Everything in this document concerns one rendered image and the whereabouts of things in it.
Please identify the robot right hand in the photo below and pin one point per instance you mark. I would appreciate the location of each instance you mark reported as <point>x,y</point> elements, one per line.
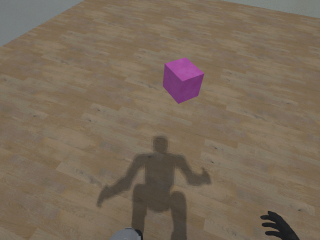
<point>284,231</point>

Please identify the carton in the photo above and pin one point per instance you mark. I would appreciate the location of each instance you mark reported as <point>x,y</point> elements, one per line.
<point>182,79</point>

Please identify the robot left thigh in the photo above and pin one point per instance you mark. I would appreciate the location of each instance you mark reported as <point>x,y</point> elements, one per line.
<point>125,234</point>

